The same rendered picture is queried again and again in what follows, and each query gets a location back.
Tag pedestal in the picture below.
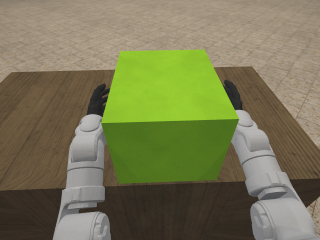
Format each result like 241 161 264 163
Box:
0 66 320 240

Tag robot left forearm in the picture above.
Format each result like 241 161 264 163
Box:
53 114 107 240

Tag carton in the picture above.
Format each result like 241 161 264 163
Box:
101 49 239 184

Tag robot right forearm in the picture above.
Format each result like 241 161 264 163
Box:
231 110 317 235

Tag right robot hand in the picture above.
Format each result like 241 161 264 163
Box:
222 79 243 110

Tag left robot hand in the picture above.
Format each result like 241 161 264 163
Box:
86 83 110 117

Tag right robot upper arm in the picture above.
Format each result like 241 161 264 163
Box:
250 197 320 240

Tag left robot upper arm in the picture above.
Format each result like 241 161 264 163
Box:
54 211 111 240

